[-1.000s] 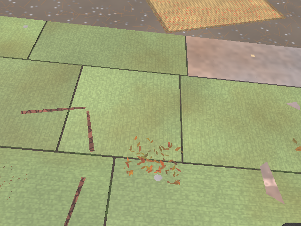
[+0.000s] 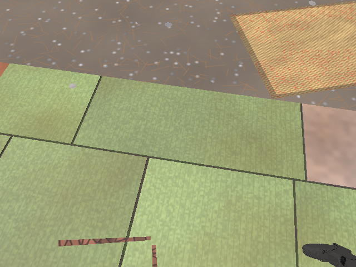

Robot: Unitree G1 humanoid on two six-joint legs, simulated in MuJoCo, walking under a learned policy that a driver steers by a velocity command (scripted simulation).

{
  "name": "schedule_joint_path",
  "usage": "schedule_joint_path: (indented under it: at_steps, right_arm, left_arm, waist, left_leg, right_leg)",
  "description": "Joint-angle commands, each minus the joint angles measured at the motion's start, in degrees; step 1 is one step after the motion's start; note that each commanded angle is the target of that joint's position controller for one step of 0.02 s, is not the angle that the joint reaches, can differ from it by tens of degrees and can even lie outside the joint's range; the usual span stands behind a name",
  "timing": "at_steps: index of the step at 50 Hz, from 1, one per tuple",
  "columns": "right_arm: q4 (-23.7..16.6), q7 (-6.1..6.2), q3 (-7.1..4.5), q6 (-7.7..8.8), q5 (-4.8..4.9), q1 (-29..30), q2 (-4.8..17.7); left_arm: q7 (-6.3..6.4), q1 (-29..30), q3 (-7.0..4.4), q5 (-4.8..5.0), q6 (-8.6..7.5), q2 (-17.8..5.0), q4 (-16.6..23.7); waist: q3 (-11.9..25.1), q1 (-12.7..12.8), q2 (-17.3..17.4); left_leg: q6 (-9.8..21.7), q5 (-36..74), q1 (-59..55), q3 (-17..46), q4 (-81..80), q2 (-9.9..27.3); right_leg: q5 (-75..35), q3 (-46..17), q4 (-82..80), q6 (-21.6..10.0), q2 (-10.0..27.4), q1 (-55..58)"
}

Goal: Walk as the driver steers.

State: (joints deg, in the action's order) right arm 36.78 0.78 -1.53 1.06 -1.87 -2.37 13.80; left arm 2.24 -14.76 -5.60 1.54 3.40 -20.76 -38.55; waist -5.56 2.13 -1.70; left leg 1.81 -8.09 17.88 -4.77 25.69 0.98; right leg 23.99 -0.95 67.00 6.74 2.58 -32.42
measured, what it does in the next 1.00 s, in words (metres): walks ahead, turning right: right foot, then left foot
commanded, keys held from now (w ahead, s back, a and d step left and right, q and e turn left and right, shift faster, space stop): e+shift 0.56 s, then w+e+shift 0.06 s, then w+shift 0.10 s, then w+q+shift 0.28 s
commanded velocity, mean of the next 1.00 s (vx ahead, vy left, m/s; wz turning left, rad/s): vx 0.27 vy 0.00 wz -0.65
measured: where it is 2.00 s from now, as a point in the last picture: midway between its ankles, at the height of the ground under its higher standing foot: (265, 188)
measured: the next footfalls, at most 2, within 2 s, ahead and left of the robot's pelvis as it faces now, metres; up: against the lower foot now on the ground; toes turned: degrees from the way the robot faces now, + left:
right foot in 0.22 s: +0.09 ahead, -0.15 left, +0.00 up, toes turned -17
left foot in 0.66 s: +0.21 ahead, +0.03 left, +0.00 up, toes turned -47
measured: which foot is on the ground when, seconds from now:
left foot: down 0.00-0.22, up 0.24-0.64, down 0.66-1.00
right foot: up 0.00-0.20, down 0.22-0.66, up 0.68-1.00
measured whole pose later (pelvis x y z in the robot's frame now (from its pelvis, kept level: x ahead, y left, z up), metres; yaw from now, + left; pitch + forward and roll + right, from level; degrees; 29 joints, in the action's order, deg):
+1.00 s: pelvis +0.16 -0.11 +0.01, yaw -37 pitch +4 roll -2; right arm 44.9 0.6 -2.4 2.7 2.3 -29.6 15.1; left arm -0.8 -4.8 -1.5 2.0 -5.8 -15.6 -32.4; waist 2.0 -7.8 -0.7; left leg 0.1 -18.7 6.4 11.6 21.1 1.0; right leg 12.0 -3.7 32.0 3.2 -0.1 -25.1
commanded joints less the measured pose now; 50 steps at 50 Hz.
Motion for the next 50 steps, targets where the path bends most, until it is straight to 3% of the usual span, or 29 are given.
schedule_joint_path:
  at_steps: [1,4,8,10,11,12,13,14,15,16,17,19,23,28,29,31,32,33,34,35,36,37,38,40,43,45,48,50]
  right_arm:
    - [-2.52,0.95,-3.27,0.94,0.28,1.46,8.68]
    - [-1.67,0.74,-4.33,0.35,0.84,1.61,11.10]
    - [-0.38,-0.91,-5.68,0.54,2.74,0.16,13.64]
    - [0.46,-1.25,-5.89,0.47,3.83,-0.34,13.30]
    - [1.89,-1.59,-5.68,0.45,3.79,-3.37,11.67]
    - [0.46,-1.77,-4.87,0.46,1.58,-4.46,9.10]
    - [-2.73,-1.21,-4.25,0.39,0.20,-0.73,8.44]
    - [-2.47,-0.68,-5.03,0.03,0.73,2.46,11.58]
    - [-2.87,-0.22,-5.00,0.07,1.66,3.00,11.11]
    - [-1.89,0.40,-5.16,0.11,1.41,1.40,11.27]
    - [-1.54,0.79,-5.43,0.12,0.89,0.46,12.09]
    - [-0.56,0.47,-5.24,0.32,1.02,-1.48,11.22]
    - [-0.21,0.15,-4.32,0.34,1.73,-0.87,9.03]
    - [-0.40,-0.69,-4.58,0.60,2.10,-0.75,9.89]
    - [-0.28,-0.94,-4.73,0.89,2.37,-1.88,10.36]
    - [0.31,-1.45,-5.31,1.69,3.66,-4.73,10.66]
    - [1.61,-1.40,-5.79,2.02,4.01,-8.82,10.99]
    - [2.55,-1.00,-6.49,2.25,3.54,-14.26,13.40]
    - [2.80,-1.24,-6.75,2.63,1.03,-16.75,17.67]
    - [1.46,-1.52,-6.72,3.69,-0.38,-11.27,17.53]
    - [0.45,-1.06,-5.59,4.00,0.70,-8.66,13.58]
    - [0.75,-0.86,-4.65,4.01,1.59,-9.79,11.13]
    - [1.46,-0.74,-4.24,3.82,2.24,-11.77,10.76]
    - [2.68,-0.69,-3.70,3.93,2.59,-16.02,11.38]
    - [2.59,-0.27,-3.43,3.66,3.08,-18.76,11.31]
    - [2.36,0.11,-3.61,3.33,3.47,-18.82,12.36]
    - [2.74,0.06,-3.83,2.80,4.45,-20.28,13.59]
    - [2.67,0.08,-3.22,2.35,4.82,-19.43,12.01]
  left_arm:
    - [-0.89,-1.65,-0.04,-0.25,-0.04,-0.80,4.96]
    - [-2.60,1.33,0.47,-0.29,0.02,-0.57,6.61]
    - [-4.09,4.20,-0.44,-0.04,1.60,-3.26,8.61]
    - [-4.14,2.95,-1.32,-0.17,2.06,-4.19,8.64]
    - [-3.37,-0.21,-2.39,-0.54,2.08,-6.48,7.85]
    - [-1.84,-4.29,-4.80,-0.57,1.70,-15.21,7.95]
    - [-2.00,-1.09,-4.34,-2.64,0.26,-16.97,10.10]
    - [-2.73,-0.50,-3.56,-2.62,-1.35,-13.50,10.20]
    - [-2.47,0.52,-3.09,-1.81,-2.31,-12.27,9.21]
    - [-2.05,3.11,-2.71,-0.59,-2.36,-10.67,9.24]
    - [-1.47,6.04,-2.17,-0.04,-1.90,-9.50,9.92]
    - [-0.73,7.85,-1.76,-0.89,-1.29,-8.93,10.95]
    - [-0.20,7.44,-2.26,-0.39,-0.93,-9.87,10.67]
    - [-0.63,8.60,-2.53,-0.38,-0.44,-9.94,11.04]
    - [-0.66,8.27,-2.42,-0.05,-0.39,-9.55,10.93]
    - [-0.98,9.22,-1.89,0.25,-0.63,-8.82,11.02]
    - [-1.07,9.80,-1.19,0.06,-0.90,-7.31,10.95]
    - [-1.06,7.28,0.22,-0.31,-1.25,-2.94,10.24]
    - [-1.08,7.32,1.31,0.22,-2.03,0.11,12.41]
    - [-1.02,7.94,0.97,0.36,-3.28,-2.98,12.87]
    - [-1.03,7.53,0.32,-0.02,-3.77,-5.81,11.23]
    - [-1.07,5.95,0.43,-0.95,-4.28,-5.25,9.40]
    - [-1.34,6.23,0.71,-1.54,-5.02,-4.17,9.36]
    - [-1.85,8.97,1.50,-1.78,-6.54,-2.02,10.26]
    - [-1.94,13.06,2.51,-1.31,-8.57,0.31,11.46]
    - [-2.44,14.84,3.05,-0.64,-9.66,1.88,11.54]
    - [-3.18,15.24,2.49,0.54,-10.57,0.92,11.34]
    - [-2.97,11.67,1.58,1.65,-10.86,-0.57,10.45]
  waist:
    - [10.18,-1.34,7.55]
    - [10.89,-1.85,7.19]
    - [10.12,-2.16,8.17]
    - [10.37,-0.30,6.86]
    - [11.21,0.82,3.01]
    - [11.85,0.80,-14.83]
    - [15.22,0.76,-18.08]
    - [15.30,3.02,-9.06]
    - [12.87,1.25,-6.84]
    - [11.34,-0.53,-3.59]
    - [10.86,-1.82,-4.01]
    - [12.48,-2.95,-4.69]
    - [13.15,-2.27,-4.46]
    - [12.01,-1.59,-8.07]
    - [13.45,-1.66,-8.08]
    - [11.88,-3.61,-8.74]
    - [11.25,-5.95,-7.94]
    - [13.42,-7.08,-0.80]
    - [10.55,-5.72,12.81]
    - [4.33,-3.59,14.75]
    - [2.23,-3.36,11.79]
    - [2.86,-3.50,8.88]
    - [2.26,-3.89,7.64]
    - [0.97,-4.93,7.23]
    - [0.77,-6.45,9.68]
    - [1.40,-6.47,11.36]
    - [2.19,-5.66,13.05]
    - [3.30,-2.35,12.25]
  left_leg:
    - [12.09,16.53,-10.88,8.19,-9.51,15.95]
    - [11.52,17.21,-10.37,3.56,-9.15,16.94]
    - [8.74,16.58,-12.29,0.20,-5.61,18.90]
    - [4.91,13.03,-10.87,-3.00,0.67,17.73]
    - [1.27,8.49,-6.17,-5.56,7.84,14.86]
    - [-4.66,-14.85,10.30,-10.08,26.77,7.25]
    - [-7.26,-31.67,22.33,0.60,39.50,-0.27]
    - [-6.46,-29.10,23.76,6.96,43.95,0.25]
    - [-5.19,-24.08,24.21,8.63,43.07,0.63]
    - [-4.94,-19.89,24.56,9.28,40.23,1.30]
    - [-5.19,-16.88,23.04,9.71,37.70,1.27]
    - [-6.26,-13.31,18.32,9.56,35.70,-1.02]
    - [-7.40,-10.42,14.13,10.99,23.18,-4.03]
    - [-6.47,-9.83,7.53,12.77,13.39,-5.83]
    - [-5.79,-9.41,4.92,12.76,10.98,-5.62]
    - [-4.02,-7.88,-5.01,11.69,4.04,-4.70]
    - [-2.71,-6.79,-12.81,11.23,0.15,-2.77]
    - [0.23,-16.56,-21.43,19.78,-4.84,6.35]
    - [6.57,-38.06,-22.58,41.69,-14.28,16.90]
    - [10.09,-44.14,-15.86,50.04,-17.35,20.62]
    - [9.57,-41.10,-13.87,44.07,-16.85,18.83]
    - [8.26,-36.83,-13.20,39.22,-16.41,15.84]
    - [7.75,-33.74,-12.47,36.12,-16.47,13.94]
    - [8.49,-29.57,-10.17,32.74,-18.07,11.62]
    - [9.64,-20.60,-7.29,29.05,-18.55,8.98]
    - [9.34,-15.17,-3.27,25.75,-17.32,7.06]
    - [9.50,-15.48,0.42,27.02,-14.70,7.36]
    - [7.79,-14.83,2.49,28.51,-11.19,7.24]
  right_leg:
    - [-4.73,-0.95,-6.01,0.17,3.99,-1.24]
    - [-8.25,1.51,-15.54,-1.49,3.76,4.72]
    - [-7.44,4.60,-25.59,-4.68,2.29,10.04]
    - [-12.06,5.84,-34.67,-7.48,0.21,16.52]
    - [-19.33,3.02,-39.25,-10.06,-0.25,24.21]
    - [-46.59,-16.29,-42.93,-17.03,12.27,36.61]
    - [-45.02,-32.52,-44.82,-28.37,19.69,36.93]
    - [-41.37,-27.67,-46.39,-27.65,17.63,35.71]
    - [-37.31,-23.75,-46.44,-24.67,14.43,33.65]
    - [-34.06,-21.26,-46.12,-21.97,11.90,32.37]
    - [-34.27,-19.89,-45.87,-20.71,10.68,30.13]
    - [-37.43,-18.91,-45.23,-20.41,8.44,27.02]
    - [-31.38,-22.04,-44.02,-19.54,6.17,25.37]
    - [-23.55,-29.16,-43.37,-18.09,4.33,21.18]
    - [-13.63,-30.56,-44.33,-17.88,3.68,20.27]
    - [9.25,-32.67,-45.83,-16.99,1.49,12.12]
    - [15.19,-30.80,-42.88,-15.42,-0.05,6.00]
    - [19.06,-23.40,-29.31,-12.25,-4.63,-0.76]
    - [12.90,-12.66,-14.35,-10.35,-11.70,-12.43]
    - [5.59,-12.34,-6.24,-9.43,-5.52,-17.31]
    - [0.57,-10.73,-3.58,-8.49,-3.57,-17.55]
    - [-2.36,-9.42,-2.36,-7.48,-3.16,-15.15]
    - [-4.56,-8.22,-2.05,-6.98,-2.91,-14.66]
    - [-9.94,-4.28,-4.21,-6.40,-0.75,-13.37]
    - [-13.70,-1.37,-15.87,-4.48,-1.01,-7.79]
    - [-13.58,0.10,-26.61,-3.32,-3.35,1.32]
    - [-10.53,0.47,-34.63,-2.51,-5.63,12.52]
    - [-13.77,-0.76,-41.44,-4.21,-4.31,21.74]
